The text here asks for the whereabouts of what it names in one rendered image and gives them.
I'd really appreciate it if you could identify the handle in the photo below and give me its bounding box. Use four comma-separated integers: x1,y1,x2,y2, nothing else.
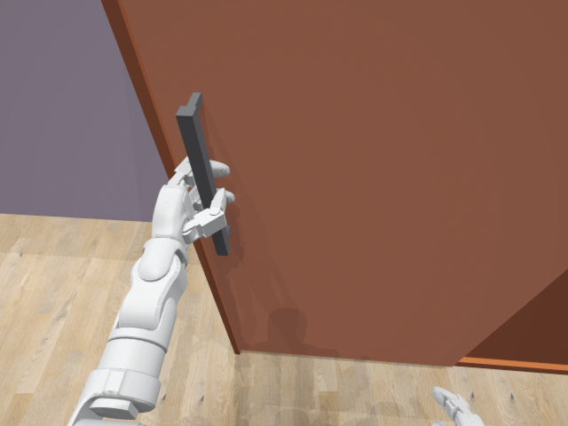
176,92,231,256

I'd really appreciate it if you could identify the wardrobe door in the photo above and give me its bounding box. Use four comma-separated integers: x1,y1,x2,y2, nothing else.
465,269,568,365
122,0,568,367

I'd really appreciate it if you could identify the robot right hand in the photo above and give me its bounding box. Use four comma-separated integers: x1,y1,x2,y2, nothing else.
432,386,485,426

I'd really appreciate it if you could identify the left robot forearm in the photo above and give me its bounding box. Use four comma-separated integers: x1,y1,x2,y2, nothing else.
67,238,189,426

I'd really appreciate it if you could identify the robot left hand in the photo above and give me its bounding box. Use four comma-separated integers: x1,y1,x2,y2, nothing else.
151,156,235,251

